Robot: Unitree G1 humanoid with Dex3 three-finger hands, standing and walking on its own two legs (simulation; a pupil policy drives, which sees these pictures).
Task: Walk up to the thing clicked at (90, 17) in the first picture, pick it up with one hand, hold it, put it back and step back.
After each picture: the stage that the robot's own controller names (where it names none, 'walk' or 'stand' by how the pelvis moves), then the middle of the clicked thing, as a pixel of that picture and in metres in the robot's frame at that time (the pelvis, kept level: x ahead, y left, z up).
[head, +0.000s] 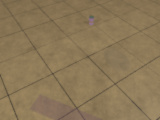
stand; (91, 20) +1.96 -0.20 -0.72
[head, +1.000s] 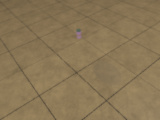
walk; (78, 33) +1.82 +0.13 -0.70
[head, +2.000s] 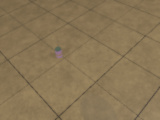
walk; (58, 52) +1.21 +0.31 -0.71
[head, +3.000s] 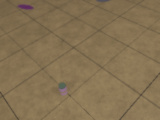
walk; (62, 88) +0.80 +0.22 -0.72
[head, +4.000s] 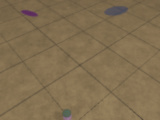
walk; (67, 116) +0.56 +0.12 -0.71
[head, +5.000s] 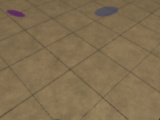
stand; out of the picture +0.47 +0.15 -0.71
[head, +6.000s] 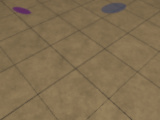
stand; out of the picture +0.44 +0.13 -0.72
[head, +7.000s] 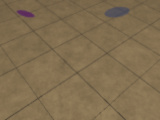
stand; out of the picture +0.42 +0.14 -0.72
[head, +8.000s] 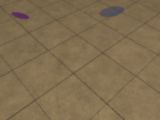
stand; out of the picture +0.42 +0.16 -0.73
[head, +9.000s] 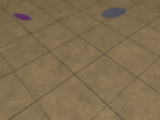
stand; out of the picture +0.41 +0.16 -0.73
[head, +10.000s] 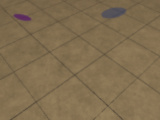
stand; out of the picture +0.41 +0.16 -0.73
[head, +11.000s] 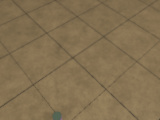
go down; (57, 118) +0.43 +0.15 -0.71
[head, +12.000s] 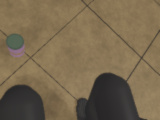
go down; (16, 46) +0.52 +0.17 -0.30
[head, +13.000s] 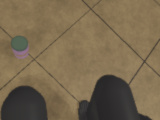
close in; (20, 47) +0.51 +0.17 -0.30
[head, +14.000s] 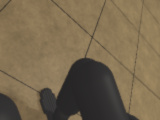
close in; out of the picture +0.51 +0.22 -0.24
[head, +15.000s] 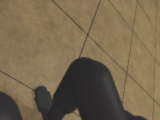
close; out of the picture +0.49 +0.22 -0.24
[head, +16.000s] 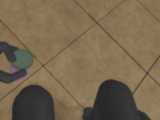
lift; (20, 66) +0.39 +0.20 -0.11
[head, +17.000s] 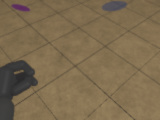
hold; out of the picture +0.35 +0.23 -0.67
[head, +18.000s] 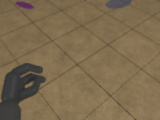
hold; out of the picture +0.33 +0.27 -0.70
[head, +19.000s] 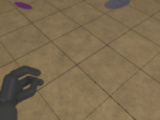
hold; out of the picture +0.32 +0.29 -0.70
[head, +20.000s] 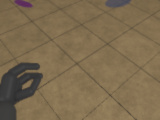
stand; out of the picture +0.32 +0.30 -0.70
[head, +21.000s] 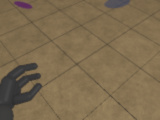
stand; out of the picture +0.32 +0.30 -0.70
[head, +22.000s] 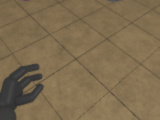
stand; out of the picture +0.31 +0.30 -0.69
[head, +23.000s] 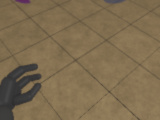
crouch; out of the picture +0.32 +0.30 -0.69
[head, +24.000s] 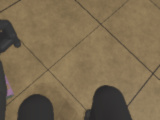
crouch; (2, 87) +0.39 +0.30 -0.40
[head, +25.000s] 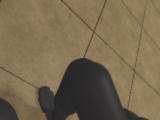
lower; out of the picture +0.35 +0.35 -0.27
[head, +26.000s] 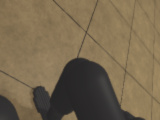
lower; out of the picture +0.34 +0.35 -0.27
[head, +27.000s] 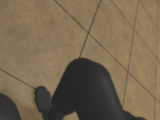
lower; out of the picture +0.35 +0.35 -0.27
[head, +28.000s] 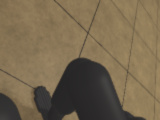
lower; out of the picture +0.35 +0.35 -0.27
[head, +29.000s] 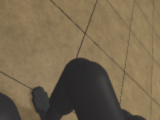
loosen; out of the picture +0.35 +0.35 -0.27
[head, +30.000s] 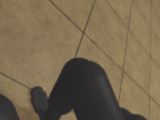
withdraw; out of the picture +0.35 +0.35 -0.27
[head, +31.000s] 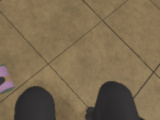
walk; (2, 79) +0.39 +0.30 -0.35
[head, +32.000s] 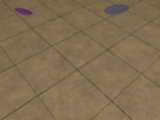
stand; out of the picture +0.33 +0.25 -0.68
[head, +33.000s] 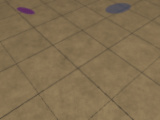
stand; out of the picture +0.34 +0.26 -0.69
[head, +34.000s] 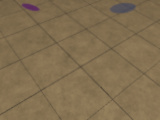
stand; out of the picture +0.35 +0.25 -0.71
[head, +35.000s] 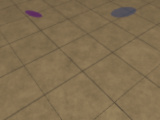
walk; out of the picture +0.36 +0.24 -0.75
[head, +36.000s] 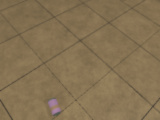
walk; (54, 106) +0.47 +0.16 -0.72
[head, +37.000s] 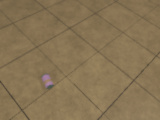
walk; (47, 81) +0.73 +0.21 -0.73
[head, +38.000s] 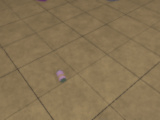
stand; (61, 76) +0.98 +0.21 -0.73
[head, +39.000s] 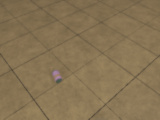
stand; (57, 76) +0.96 +0.22 -0.75
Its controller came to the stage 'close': yes
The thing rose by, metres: 0.25
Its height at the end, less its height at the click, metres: -0.02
